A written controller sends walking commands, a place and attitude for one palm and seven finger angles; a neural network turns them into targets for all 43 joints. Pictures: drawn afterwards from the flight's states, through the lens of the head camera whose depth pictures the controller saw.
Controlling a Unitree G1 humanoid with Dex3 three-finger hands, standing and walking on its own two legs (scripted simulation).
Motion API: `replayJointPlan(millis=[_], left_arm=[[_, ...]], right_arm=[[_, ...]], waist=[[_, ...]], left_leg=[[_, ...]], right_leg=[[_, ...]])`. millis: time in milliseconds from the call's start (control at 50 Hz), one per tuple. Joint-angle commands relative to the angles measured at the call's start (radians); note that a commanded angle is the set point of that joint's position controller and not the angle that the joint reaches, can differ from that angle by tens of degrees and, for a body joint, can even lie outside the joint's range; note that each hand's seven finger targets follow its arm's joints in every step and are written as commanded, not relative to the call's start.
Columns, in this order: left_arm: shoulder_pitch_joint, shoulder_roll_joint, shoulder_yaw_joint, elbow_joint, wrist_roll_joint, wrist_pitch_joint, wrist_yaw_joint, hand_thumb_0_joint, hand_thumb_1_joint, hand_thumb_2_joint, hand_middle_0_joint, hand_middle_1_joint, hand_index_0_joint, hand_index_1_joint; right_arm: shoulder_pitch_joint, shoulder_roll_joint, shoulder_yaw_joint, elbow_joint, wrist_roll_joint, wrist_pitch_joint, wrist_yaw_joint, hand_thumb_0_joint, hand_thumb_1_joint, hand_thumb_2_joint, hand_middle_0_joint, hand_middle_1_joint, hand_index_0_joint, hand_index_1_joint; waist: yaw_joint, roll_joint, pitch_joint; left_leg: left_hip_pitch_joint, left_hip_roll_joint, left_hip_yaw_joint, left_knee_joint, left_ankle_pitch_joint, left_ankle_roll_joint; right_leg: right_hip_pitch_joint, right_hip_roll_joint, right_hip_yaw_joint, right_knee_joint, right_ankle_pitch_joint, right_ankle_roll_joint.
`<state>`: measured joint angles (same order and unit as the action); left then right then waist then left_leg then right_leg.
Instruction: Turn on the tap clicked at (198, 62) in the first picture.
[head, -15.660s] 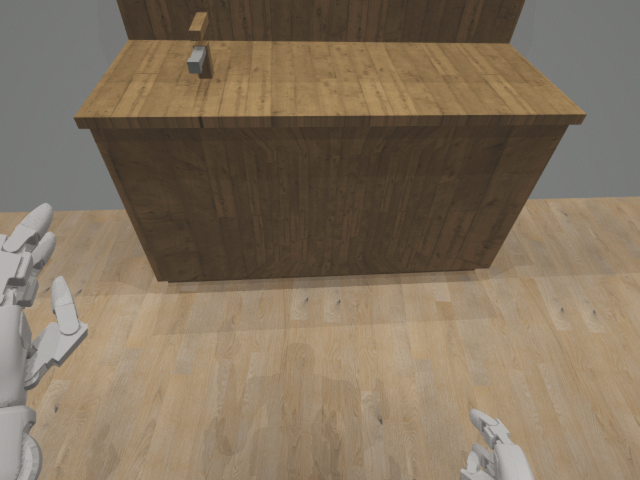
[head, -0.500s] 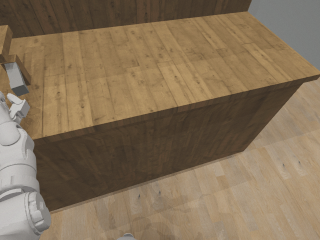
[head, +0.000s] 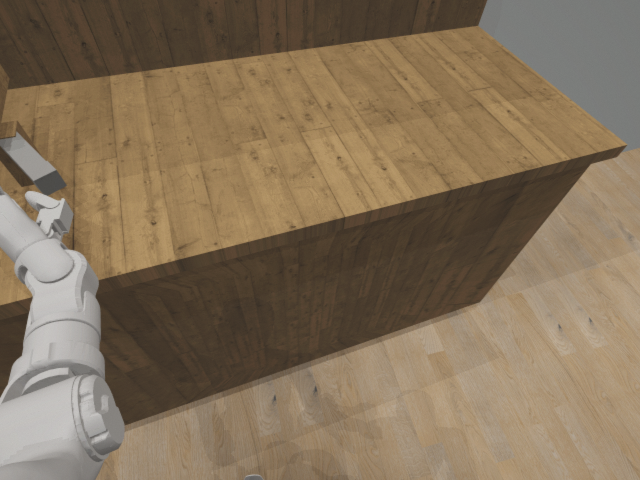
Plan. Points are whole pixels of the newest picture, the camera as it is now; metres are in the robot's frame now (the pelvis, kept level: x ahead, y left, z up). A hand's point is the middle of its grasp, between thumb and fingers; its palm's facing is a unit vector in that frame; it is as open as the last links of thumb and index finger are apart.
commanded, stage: push the lever round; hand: left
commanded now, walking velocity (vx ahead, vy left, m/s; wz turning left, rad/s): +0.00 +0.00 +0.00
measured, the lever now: (46, 178) +0.47 +0.35 +0.10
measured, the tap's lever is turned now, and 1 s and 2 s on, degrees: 28 57 86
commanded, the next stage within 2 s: lift the hand up off the lever in 1.56 s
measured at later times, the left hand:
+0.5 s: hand (87, 194) +0.45 +0.29 +0.10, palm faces +0.81 -0.58 -0.06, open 7.7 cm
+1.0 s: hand (114, 173) +0.49 +0.27 +0.09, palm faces +0.84 -0.53 -0.10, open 7.7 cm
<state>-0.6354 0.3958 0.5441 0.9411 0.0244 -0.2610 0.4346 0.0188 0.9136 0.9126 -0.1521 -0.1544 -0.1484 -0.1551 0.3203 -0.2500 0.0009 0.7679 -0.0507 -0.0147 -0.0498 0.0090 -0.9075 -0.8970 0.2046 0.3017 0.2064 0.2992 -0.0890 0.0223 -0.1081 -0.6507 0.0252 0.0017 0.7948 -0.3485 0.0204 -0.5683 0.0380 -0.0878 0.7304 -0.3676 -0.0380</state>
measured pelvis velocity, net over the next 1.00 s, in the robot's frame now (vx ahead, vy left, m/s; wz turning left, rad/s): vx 0.00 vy -0.01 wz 0.00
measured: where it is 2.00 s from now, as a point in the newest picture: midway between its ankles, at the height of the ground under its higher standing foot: outside the picture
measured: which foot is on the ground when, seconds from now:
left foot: down 0.00-1.00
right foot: down 0.00-1.00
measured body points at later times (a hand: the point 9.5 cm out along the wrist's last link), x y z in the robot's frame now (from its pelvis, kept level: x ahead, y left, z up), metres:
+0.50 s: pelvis +0.00 +0.00 +0.00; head +0.05 +0.01 +0.44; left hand +0.40 +0.32 +0.10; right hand +0.03 -0.26 -0.13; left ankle +0.02 +0.10 -0.71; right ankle -0.01 -0.10 -0.71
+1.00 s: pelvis +0.00 -0.01 -0.01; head +0.08 +0.01 +0.44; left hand +0.44 +0.30 +0.10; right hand +0.00 -0.27 -0.13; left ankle +0.02 +0.10 -0.71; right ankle -0.01 -0.10 -0.71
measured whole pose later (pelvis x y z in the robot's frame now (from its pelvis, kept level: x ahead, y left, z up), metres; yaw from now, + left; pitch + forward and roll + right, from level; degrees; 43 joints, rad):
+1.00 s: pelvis +0.00 -0.01 -0.01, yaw +0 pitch +17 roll -2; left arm -0.93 0.40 0.59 1.20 0.16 -0.23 0.77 0.01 0.91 0.92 -0.15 -0.15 -0.15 -0.16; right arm 0.37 -0.24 -0.02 0.79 -0.12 0.00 0.03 0.01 -0.91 -0.90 0.20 0.30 0.21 0.30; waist -0.16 0.03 -0.15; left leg -0.77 0.03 -0.02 0.83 -0.35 0.01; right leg -0.69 0.04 -0.10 0.77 -0.38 -0.05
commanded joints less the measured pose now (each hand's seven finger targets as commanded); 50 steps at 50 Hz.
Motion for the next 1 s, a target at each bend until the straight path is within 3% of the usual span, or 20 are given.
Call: replayJointPlan(millis=[0, 20, 80, 140, 200, 240, 280, 340, 400, 420, 460, 540, 580, 620, 700, 760, 800, 840, 860, 980], left_arm=[[-0.452, 0.255, -0.025, -0.203, 0.035, -0.070, 0.035, 0.000, 0.900, 0.900, -0.150, -0.150, -0.150, -0.150], [-0.453, 0.274, -0.012, -0.210, 0.041, -0.075, 0.044, 0.000, 0.900, 0.900, -0.150, -0.150, -0.150, -0.150], [-0.480, 0.227, -0.044, -0.170, 0.053, -0.075, 0.069, 0.000, 0.900, 0.900, -0.150, -0.150, -0.150, -0.150], [-0.500, 0.248, -0.024, -0.162, 0.064, -0.076, 0.095, 0.000, 0.900, 0.900, -0.150, -0.150, -0.150, -0.150], [-0.525, 0.208, -0.050, -0.160, 0.077, -0.075, 0.123, 0.000, 0.900, 0.900, -0.150, -0.150, -0.150, -0.150], [-0.528, 0.218, -0.037, -0.173, 0.084, -0.080, 0.145, 0.000, 0.900, 0.900, -0.150, -0.150, -0.150, -0.150], [-0.499, 0.183, -0.049, -0.157, 0.089, -0.073, 0.164, 0.000, 0.900, 0.900, -0.150, -0.150, -0.150, -0.150], [-0.516, 0.207, -0.024, -0.119, 0.095, -0.061, 0.186, 0.000, 0.900, 0.900, -0.150, -0.150, -0.150, -0.150], [-0.527, 0.230, -0.006, -0.127, 0.105, -0.058, 0.205, 0.000, 0.900, 0.900, -0.150, -0.150, -0.150, -0.150], [-0.544, 0.217, -0.014, -0.143, 0.110, -0.061, 0.209, 0.000, 0.900, 0.900, -0.150, -0.150, -0.150, -0.150], [-0.572, 0.177, -0.049, -0.125, 0.117, -0.063, 0.221, 0.000, 0.900, 0.900, -0.150, -0.150, -0.150, -0.150], [-0.606, 0.180, -0.041, -0.101, 0.120, -0.067, 0.250, 0.000, 0.900, 0.900, -0.150, -0.150, -0.150, -0.150], [-0.607, 0.189, -0.029, -0.062, 0.120, -0.060, 0.262, 0.000, 0.900, 0.900, -0.150, -0.150, -0.150, -0.150], [-0.642, 0.203, -0.021, -0.061, 0.130, -0.060, 0.272, 0.000, 0.900, 0.900, -0.150, -0.150, -0.150, -0.150], [-0.688, 0.201, -0.032, -0.003, 0.141, -0.048, 0.293, 0.000, 0.900, 0.900, -0.150, -0.150, -0.150, -0.150], [-0.707, 0.211, -0.020, 0.007, 0.147, -0.044, 0.313, 0.000, 0.900, 0.900, -0.150, -0.150, -0.150, -0.150], [-0.708, 0.223, -0.009, 0.046, 0.155, -0.032, 0.325, 0.000, 0.900, 0.900, -0.150, -0.150, -0.150, -0.150], [-0.720, 0.223, -0.013, 0.077, 0.164, -0.020, 0.333, 0.000, 0.900, 0.900, -0.150, -0.150, -0.150, -0.150], [-0.750, 0.260, 0.006, 0.059, 0.170, -0.024, 0.338, 0.000, 0.900, 0.900, -0.150, -0.150, -0.150, -0.150], [-0.742, 0.256, 0.003, 0.065, 0.179, -0.028, 0.343, 0.000, 0.900, 0.900, -0.150, -0.150, -0.150, -0.150]], right_arm=[[0.050, -0.163, -0.060, -0.073, -0.002, -0.024, -0.010, 0.000, -0.900, -0.900, 0.200, 0.300, 0.200, 0.300], [0.056, -0.166, -0.062, -0.073, -0.004, -0.021, -0.011, 0.000, -0.900, -0.900, 0.200, 0.300, 0.200, 0.300], [0.061, -0.163, -0.061, -0.064, -0.010, -0.022, -0.005, 0.000, -0.900, -0.900, 0.200, 0.300, 0.200, 0.300], [0.069, -0.164, -0.064, -0.062, -0.014, -0.017, 0.000, 0.000, -0.900, -0.900, 0.200, 0.300, 0.200, 0.300], [0.069, -0.159, -0.065, -0.063, -0.018, -0.013, 0.008, 0.000, -0.900, -0.900, 0.200, 0.300, 0.200, 0.300], [0.073, -0.161, -0.070, -0.061, -0.020, -0.011, 0.011, 0.000, -0.900, -0.900, 0.200, 0.300, 0.200, 0.300], [0.071, -0.157, -0.070, -0.062, -0.022, -0.009, 0.018, 0.000, -0.900, -0.900, 0.200, 0.300, 0.200, 0.300], [0.074, -0.161, -0.072, -0.060, -0.025, -0.003, 0.019, 0.000, -0.900, -0.900, 0.200, 0.300, 0.200, 0.300], [0.078, -0.159, -0.073, -0.064, -0.027, 0.005, 0.023, 0.000, -0.900, -0.900, 0.200, 0.300, 0.200, 0.300], [0.079, -0.159, -0.073, -0.063, -0.029, 0.005, 0.025, 0.000, -0.900, -0.900, 0.200, 0.300, 0.200, 0.300], [0.083, -0.156, -0.075, -0.056, -0.032, 0.003, 0.029, 0.000, -0.900, -0.900, 0.200, 0.300, 0.200, 0.300], [0.086, -0.158, -0.076, -0.045, -0.038, -0.001, 0.036, 0.000, -0.900, -0.900, 0.200, 0.300, 0.200, 0.300], [0.087, -0.160, -0.077, -0.043, -0.039, -0.002, 0.038, 0.000, -0.900, -0.900, 0.200, 0.300, 0.200, 0.300], [0.096, -0.162, -0.077, -0.036, -0.044, -0.001, 0.041, 0.000, -0.900, -0.900, 0.200, 0.300, 0.200, 0.300], [0.109, -0.163, -0.075, -0.033, -0.048, -0.002, 0.047, 0.000, -0.900, -0.900, 0.200, 0.300, 0.200, 0.300], [0.119, -0.162, -0.075, -0.035, -0.053, -0.001, 0.053, 0.000, -0.900, -0.900, 0.200, 0.300, 0.200, 0.300], [0.128, -0.163, -0.074, -0.032, -0.055, 0.000, 0.058, 0.000, -0.900, -0.900, 0.200, 0.300, 0.200, 0.300], [0.135, -0.163, -0.072, -0.031, -0.057, 0.001, 0.063, 0.000, -0.900, -0.900, 0.200, 0.300, 0.200, 0.300], [0.142, -0.168, -0.074, -0.030, -0.058, 0.002, 0.063, 0.000, -0.900, -0.900, 0.200, 0.300, 0.200, 0.300], [0.165, -0.165, -0.076, -0.032, -0.061, -0.002, 0.074, 0.000, -0.900, -0.900, 0.200, 0.300, 0.200, 0.300]], waist=[[-0.014, 0.082, -0.295], [-0.007, 0.084, -0.313], [-0.023, 0.070, -0.308], [-0.020, 0.069, -0.333], [-0.025, 0.085, -0.334], [-0.022, 0.110, -0.363], [-0.017, 0.096, -0.339], [-0.026, 0.044, -0.324], [-0.016, 0.061, -0.338], [-0.018, 0.093, -0.344], [-0.038, 0.080, -0.332], [-0.045, 0.081, -0.325], [-0.050, 0.049, -0.324], [-0.049, 0.088, -0.331], [-0.069, 0.060, -0.315], [-0.063, 0.081, -0.360], [-0.068, 0.056, -0.343], [-0.073, 0.073, -0.330], [-0.076, 0.074, -0.355], [-0.073, 0.081, -0.397]], left_leg=[[0.216, -0.016, -0.056, -0.084, 0.224, 0.015], [0.221, -0.015, -0.062, -0.083, 0.238, 0.013], [0.223, -0.014, -0.066, -0.079, 0.239, 0.011], [0.221, -0.014, -0.064, -0.073, 0.255, 0.012], [0.238, -0.012, -0.069, -0.072, 0.264, 0.008], [0.260, -0.011, -0.069, -0.065, 0.293, 0.005], [0.254, -0.010, -0.070, -0.069, 0.294, 0.002], [0.204, -0.013, -0.063, -0.069, 0.264, 0.010], [0.193, -0.016, -0.055, -0.070, 0.269, 0.011], [0.216, -0.015, -0.060, -0.068, 0.285, 0.008], [0.223, -0.011, -0.066, -0.067, 0.273, 0.008], [0.212, -0.012, -0.071, -0.069, 0.239, 0.008], [0.181, -0.014, -0.065, -0.064, 0.215, 0.013], [0.191, -0.015, -0.068, -0.064, 0.218, 0.011], [0.159, -0.012, -0.070, -0.062, 0.194, 0.013], [0.170, -0.014, -0.067, -0.054, 0.222, 0.014], [0.138, -0.014, -0.064, -0.049, 0.208, 0.017], [0.126, -0.013, -0.066, -0.051, 0.204, 0.016], [0.135, -0.010, -0.070, -0.046, 0.212, 0.016], [0.142, -0.009, -0.055, -0.027, 0.259, 0.019]], right_leg=[[0.078, -0.003, 0.067, -0.091, 0.245, 0.020], [0.087, -0.002, 0.067, -0.087, 0.248, 0.017], [0.059, -0.002, 0.060, -0.080, 0.243, 0.020], [0.070, -0.004, 0.061, -0.076, 0.257, 0.020], [0.052, -0.001, 0.056, -0.073, 0.250, 0.018], [0.049, 0.000, 0.056, -0.067, 0.259, 0.016], [0.045, 0.004, 0.049, -0.067, 0.252, 0.015], [0.066, 0.000, 0.053, -0.073, 0.252, 0.020], [0.092, -0.004, 0.056, -0.073, 0.268, 0.019], [0.075, -0.002, 0.055, -0.071, 0.267, 0.016], [0.045, 0.000, 0.050, -0.072, 0.245, 0.019], [0.030, -0.001, 0.049, -0.075, 0.215, 0.018], [0.034, -0.001, 0.052, -0.078, 0.207, 0.022], [0.023, -0.002, 0.052, -0.077, 0.200, 0.018], [0.003, -0.003, 0.049, -0.079, 0.180, 0.022], [0.009, -0.004, 0.051, -0.073, 0.198, 0.022], [0.009, -0.003, 0.050, -0.073, 0.194, 0.025], [-0.006, -0.004, 0.048, -0.073, 0.186, 0.024], [-0.004, -0.006, 0.049, -0.070, 0.190, 0.025], [0.016, -0.001, 0.053, -0.064, 0.244, 0.028]])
